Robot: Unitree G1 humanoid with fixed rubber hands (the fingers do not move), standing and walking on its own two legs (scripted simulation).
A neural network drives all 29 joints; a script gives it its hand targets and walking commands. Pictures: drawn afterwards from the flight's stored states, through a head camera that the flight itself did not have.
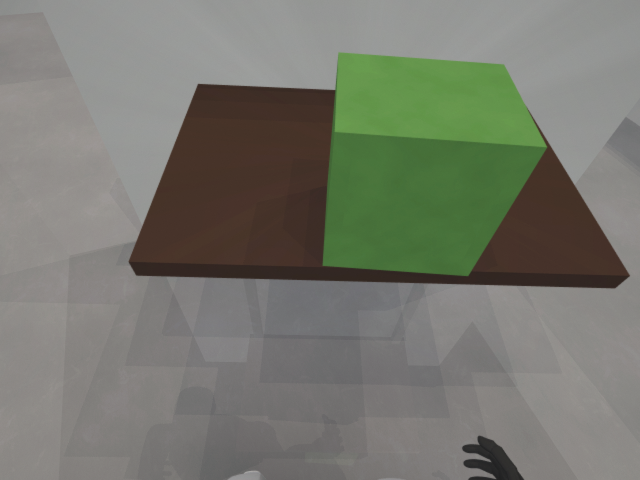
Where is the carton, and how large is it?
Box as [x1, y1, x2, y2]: [323, 52, 546, 275]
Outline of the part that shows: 338,52 327,183 323,265 468,275 546,148 536,126 504,65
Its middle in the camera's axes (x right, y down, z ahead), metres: +0.13 -0.10 +0.58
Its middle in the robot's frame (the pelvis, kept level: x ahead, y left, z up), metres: +0.52 -0.13 +0.09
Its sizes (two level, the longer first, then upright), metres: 0.235 0.189 0.255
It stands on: a table, 0.72 m high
